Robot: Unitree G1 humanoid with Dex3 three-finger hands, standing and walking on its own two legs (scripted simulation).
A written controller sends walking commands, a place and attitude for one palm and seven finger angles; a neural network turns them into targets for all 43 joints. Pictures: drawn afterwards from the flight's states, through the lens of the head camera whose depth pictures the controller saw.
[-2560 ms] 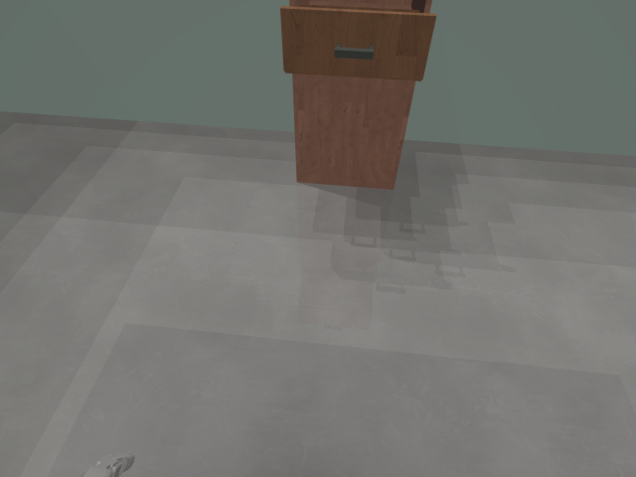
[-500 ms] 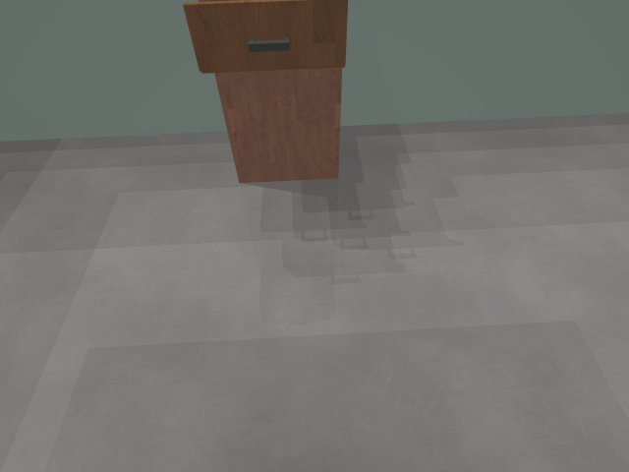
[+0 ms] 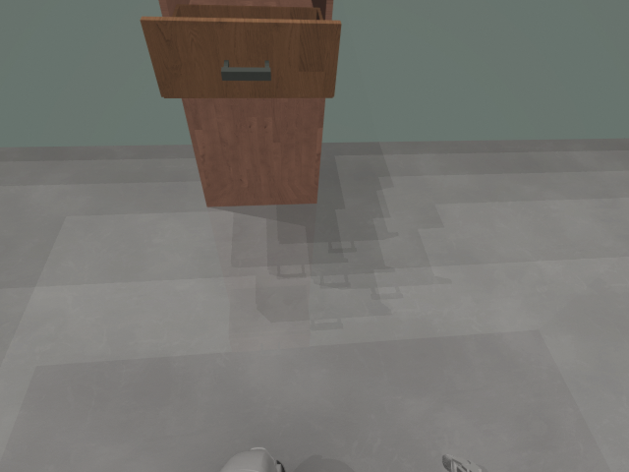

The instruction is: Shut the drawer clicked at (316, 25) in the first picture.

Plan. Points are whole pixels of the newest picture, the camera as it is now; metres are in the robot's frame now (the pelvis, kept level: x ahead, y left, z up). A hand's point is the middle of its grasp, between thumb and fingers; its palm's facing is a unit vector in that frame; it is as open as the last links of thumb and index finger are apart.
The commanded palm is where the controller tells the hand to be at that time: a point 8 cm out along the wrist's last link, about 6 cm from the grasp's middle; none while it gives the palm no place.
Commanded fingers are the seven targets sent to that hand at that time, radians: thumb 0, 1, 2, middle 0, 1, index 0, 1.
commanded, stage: walk to a spot facing it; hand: left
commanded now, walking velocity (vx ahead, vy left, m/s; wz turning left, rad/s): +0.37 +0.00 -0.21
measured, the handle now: (246, 69) +0.91 +0.27 +0.04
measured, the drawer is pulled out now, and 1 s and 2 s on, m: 0.30 0.30 0.30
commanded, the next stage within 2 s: turn to face it in 0.62 s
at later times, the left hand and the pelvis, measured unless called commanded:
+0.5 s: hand (230, 356) +0.30 +0.17 -0.15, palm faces -0.18 -0.98 -0.13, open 7.4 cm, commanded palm none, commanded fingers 0.00 0.90 0.90 -0.20 -0.30 -0.20 -0.30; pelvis +0.20 +0.02 +0.02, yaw -10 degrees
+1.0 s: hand (291, 269) +0.49 +0.10 -0.15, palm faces -0.15 -0.97 -0.21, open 7.2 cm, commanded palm none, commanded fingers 0.00 0.90 0.90 -0.20 -0.30 -0.20 -0.30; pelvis +0.39 -0.07 +0.02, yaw -10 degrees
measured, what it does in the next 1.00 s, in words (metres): walks ahead: right foot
